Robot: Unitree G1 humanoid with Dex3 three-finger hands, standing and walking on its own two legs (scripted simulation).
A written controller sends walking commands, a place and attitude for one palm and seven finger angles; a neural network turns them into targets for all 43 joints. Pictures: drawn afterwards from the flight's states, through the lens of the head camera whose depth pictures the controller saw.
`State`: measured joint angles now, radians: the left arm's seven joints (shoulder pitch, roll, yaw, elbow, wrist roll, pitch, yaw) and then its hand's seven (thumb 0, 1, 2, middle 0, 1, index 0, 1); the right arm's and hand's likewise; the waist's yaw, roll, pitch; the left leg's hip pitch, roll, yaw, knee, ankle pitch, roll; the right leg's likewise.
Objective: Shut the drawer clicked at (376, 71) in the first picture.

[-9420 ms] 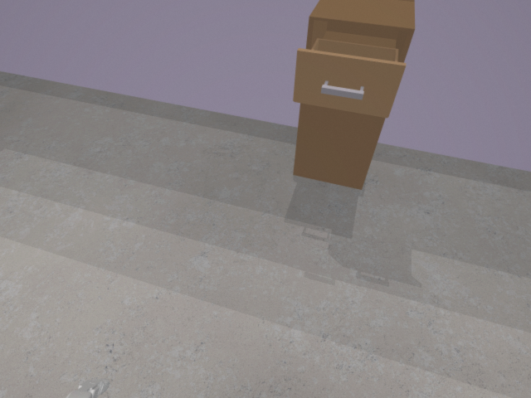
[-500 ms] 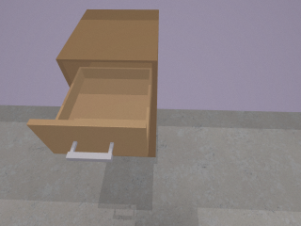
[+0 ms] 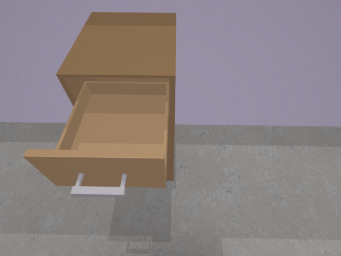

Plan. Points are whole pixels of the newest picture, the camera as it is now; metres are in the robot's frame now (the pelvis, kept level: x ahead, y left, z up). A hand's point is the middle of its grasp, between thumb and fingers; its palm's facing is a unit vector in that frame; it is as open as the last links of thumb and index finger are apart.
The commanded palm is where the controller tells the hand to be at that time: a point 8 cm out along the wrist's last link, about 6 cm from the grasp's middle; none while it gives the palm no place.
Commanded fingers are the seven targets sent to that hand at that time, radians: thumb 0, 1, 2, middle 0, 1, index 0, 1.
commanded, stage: come to a stop and stand still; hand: left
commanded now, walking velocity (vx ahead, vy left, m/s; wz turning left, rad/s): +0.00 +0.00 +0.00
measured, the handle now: (100, 184) +0.29 +0.21 -0.05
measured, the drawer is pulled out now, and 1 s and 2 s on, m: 0.30 0.30 0.27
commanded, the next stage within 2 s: look again from close up in 0.46 s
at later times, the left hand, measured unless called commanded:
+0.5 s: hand out of the picture +0.03 +0.16 -0.17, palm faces +0.03 -0.97 -0.23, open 7.3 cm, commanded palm none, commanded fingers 0.00 0.90 0.90 -0.20 -0.30 -0.20 -0.30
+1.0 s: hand out of the picture +0.01 +0.18 -0.18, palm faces +0.02 -0.98 -0.19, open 7.4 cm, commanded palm none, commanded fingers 0.00 0.90 0.90 -0.20 -0.30 -0.20 -0.30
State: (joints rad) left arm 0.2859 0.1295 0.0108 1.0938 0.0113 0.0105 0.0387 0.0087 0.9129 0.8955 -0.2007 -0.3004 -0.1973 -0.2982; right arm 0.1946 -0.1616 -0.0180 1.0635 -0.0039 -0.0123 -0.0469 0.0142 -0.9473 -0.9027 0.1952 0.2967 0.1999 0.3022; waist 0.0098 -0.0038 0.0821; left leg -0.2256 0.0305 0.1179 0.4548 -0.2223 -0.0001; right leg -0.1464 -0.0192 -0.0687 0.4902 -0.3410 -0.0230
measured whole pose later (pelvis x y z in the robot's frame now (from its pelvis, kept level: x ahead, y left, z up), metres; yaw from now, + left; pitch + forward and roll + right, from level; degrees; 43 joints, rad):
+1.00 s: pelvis +0.01 +0.01 +0.00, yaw +1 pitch -1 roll +0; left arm 0.30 0.16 -0.02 1.07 0.01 -0.01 0.05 0.01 0.91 0.90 -0.20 -0.30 -0.20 -0.30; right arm 0.23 -0.17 0.00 1.10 0.00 0.00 -0.02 0.01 -0.92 -0.90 0.20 0.30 0.20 0.30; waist 0.00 -0.02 0.04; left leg -0.21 0.03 0.11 0.48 -0.25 0.02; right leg -0.09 -0.02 -0.08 0.44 -0.33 0.00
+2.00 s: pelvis -0.03 -0.01 -0.06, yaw +3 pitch +9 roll +0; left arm 0.59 0.18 0.13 -0.13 -0.23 -0.35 -0.16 0.02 0.90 0.90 -0.91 -1.07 -0.90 -1.07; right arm 0.29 -0.22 -0.03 0.59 0.04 -0.18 -0.05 0.02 -0.91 -0.90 0.20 0.30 0.20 0.30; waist -0.02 0.03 -0.12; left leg -0.74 0.05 0.01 0.98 -0.41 -0.02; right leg -0.62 0.01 -0.10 0.99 -0.54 -0.05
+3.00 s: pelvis -0.03 +0.00 -0.05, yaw +4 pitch +6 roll -2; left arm 0.77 0.19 0.01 -0.44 -0.21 -0.29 -0.11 0.02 0.90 0.90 -1.40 -1.60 -1.40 -1.60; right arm 0.27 -0.22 0.00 0.49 0.05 -0.19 -0.04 0.02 -0.91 -0.90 0.20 0.30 0.20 0.30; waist 0.00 0.06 -0.12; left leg -0.66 0.03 0.01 0.95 -0.40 0.01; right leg -0.52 0.00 -0.10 0.92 -0.52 -0.03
